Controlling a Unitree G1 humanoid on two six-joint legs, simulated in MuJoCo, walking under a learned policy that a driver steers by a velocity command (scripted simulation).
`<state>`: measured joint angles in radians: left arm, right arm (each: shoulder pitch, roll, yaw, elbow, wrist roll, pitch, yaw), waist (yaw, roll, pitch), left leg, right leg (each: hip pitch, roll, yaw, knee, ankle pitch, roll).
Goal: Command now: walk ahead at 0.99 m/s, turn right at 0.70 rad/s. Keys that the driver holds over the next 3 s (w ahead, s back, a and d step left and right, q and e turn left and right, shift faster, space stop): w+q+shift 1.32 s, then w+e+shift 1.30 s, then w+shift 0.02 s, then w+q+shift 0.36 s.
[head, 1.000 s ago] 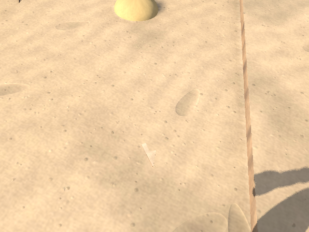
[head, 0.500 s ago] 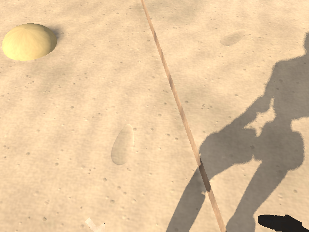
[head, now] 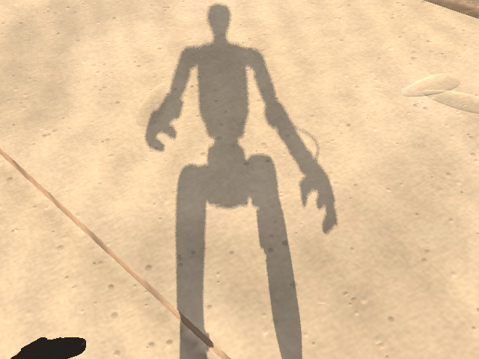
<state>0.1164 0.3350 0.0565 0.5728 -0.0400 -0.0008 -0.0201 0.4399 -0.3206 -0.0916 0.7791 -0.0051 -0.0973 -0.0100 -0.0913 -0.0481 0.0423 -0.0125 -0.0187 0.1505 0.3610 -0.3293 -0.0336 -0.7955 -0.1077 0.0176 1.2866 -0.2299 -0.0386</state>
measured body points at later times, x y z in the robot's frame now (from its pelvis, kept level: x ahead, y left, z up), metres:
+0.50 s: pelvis +0.41 -0.01 -0.01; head +0.43 -0.01 +0.44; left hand +0.37 +0.25 -0.14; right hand +0.62 -0.23 -0.10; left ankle +0.54 +0.06 -0.65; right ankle +0.17 -0.09 -0.69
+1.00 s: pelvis +0.82 +0.03 +0.07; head +0.83 +0.04 +0.52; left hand +0.78 +0.34 -0.01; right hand +1.10 -0.12 -0.02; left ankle +0.69 +0.06 -0.52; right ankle +0.94 -0.08 -0.65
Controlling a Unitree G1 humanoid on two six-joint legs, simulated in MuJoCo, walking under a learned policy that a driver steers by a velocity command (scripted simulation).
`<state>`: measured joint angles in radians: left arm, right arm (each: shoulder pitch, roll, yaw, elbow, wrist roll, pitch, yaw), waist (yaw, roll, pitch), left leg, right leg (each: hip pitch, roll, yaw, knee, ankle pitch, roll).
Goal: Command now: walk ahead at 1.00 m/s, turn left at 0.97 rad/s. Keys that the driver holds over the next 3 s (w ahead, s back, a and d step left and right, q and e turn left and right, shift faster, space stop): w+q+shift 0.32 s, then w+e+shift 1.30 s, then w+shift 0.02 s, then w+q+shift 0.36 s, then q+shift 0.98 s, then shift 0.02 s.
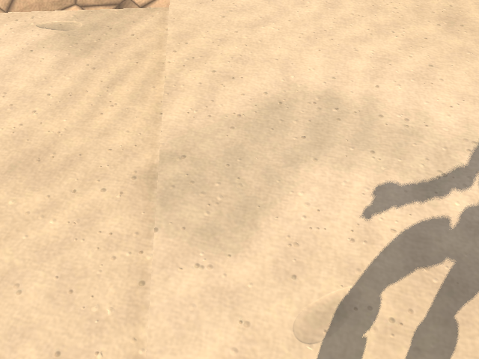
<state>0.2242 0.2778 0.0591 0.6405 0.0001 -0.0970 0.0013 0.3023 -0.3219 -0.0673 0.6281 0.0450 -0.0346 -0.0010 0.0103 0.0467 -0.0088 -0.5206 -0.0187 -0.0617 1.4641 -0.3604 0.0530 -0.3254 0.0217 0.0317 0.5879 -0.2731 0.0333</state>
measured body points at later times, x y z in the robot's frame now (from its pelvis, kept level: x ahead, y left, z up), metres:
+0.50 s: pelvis +0.41 +0.09 +0.00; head +0.42 +0.09 +0.45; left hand +0.42 +0.37 -0.10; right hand +0.61 -0.11 -0.10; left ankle +0.42 +0.14 -0.72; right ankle +0.43 -0.09 -0.61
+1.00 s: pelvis +0.87 +0.15 +0.00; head +0.89 +0.15 +0.45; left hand +0.88 +0.42 -0.12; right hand +1.10 -0.07 -0.05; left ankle +0.84 +0.33 -0.63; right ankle +0.91 +0.12 -0.72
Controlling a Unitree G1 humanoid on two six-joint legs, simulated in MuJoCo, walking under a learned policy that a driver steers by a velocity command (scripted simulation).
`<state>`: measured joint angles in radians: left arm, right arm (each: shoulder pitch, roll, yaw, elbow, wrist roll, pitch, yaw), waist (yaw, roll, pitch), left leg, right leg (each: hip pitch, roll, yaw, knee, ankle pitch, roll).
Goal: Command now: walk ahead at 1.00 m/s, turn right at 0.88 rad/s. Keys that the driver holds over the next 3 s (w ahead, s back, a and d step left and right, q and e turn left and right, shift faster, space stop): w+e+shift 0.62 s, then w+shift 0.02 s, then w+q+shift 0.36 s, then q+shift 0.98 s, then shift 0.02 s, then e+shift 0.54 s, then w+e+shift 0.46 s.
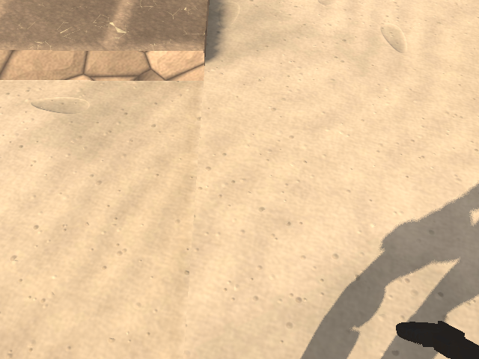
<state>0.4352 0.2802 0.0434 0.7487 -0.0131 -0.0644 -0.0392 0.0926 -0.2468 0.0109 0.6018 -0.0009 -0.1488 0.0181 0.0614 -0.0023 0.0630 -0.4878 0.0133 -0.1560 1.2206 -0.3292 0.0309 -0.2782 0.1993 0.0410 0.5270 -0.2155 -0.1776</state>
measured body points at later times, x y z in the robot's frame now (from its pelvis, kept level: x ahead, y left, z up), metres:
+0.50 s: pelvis +0.43 +0.01 +0.01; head +0.44 +0.00 +0.46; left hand +0.76 +0.13 -0.04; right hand +0.29 -0.25 -0.11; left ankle +0.42 +0.14 -0.73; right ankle +0.46 -0.14 -0.62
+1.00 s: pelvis +0.80 -0.25 +0.00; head +0.80 -0.25 +0.45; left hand +0.96 -0.04 -0.13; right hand +0.78 -0.56 -0.10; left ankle +1.03 -0.18 -0.62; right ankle +0.70 -0.24 -0.73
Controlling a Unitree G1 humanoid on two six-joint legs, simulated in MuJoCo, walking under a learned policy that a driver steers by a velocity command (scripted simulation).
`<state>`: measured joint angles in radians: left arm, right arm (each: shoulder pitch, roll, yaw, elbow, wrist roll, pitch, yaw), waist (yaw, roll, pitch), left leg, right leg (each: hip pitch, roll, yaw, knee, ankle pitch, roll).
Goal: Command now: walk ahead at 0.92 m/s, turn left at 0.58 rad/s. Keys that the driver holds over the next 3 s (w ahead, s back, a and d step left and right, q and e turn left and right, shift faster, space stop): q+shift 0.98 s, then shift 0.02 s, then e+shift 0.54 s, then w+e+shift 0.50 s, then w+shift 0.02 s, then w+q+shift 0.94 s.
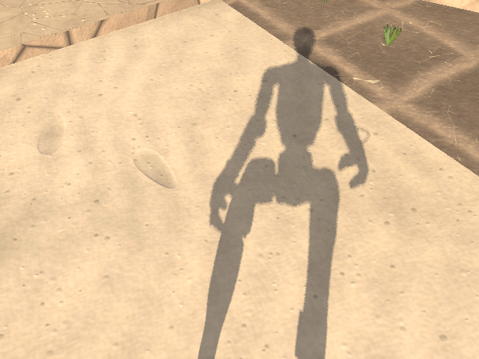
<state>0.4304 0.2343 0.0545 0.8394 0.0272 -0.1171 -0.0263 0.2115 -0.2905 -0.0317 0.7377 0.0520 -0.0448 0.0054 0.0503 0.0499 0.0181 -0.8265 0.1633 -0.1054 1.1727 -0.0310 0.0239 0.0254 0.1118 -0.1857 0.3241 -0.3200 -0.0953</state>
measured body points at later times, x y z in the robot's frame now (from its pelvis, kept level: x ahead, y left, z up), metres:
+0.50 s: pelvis +0.33 +0.02 +0.00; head +0.37 +0.05 +0.45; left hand +0.44 +0.34 -0.07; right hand +0.58 -0.19 -0.08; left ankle +0.35 +0.09 -0.73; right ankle +0.54 -0.10 -0.68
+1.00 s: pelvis +0.42 +0.00 +0.01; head +0.44 +0.05 +0.45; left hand +0.28 +0.29 -0.10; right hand +0.75 -0.01 -0.08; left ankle +0.32 +0.09 -0.69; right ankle +0.56 -0.05 -0.73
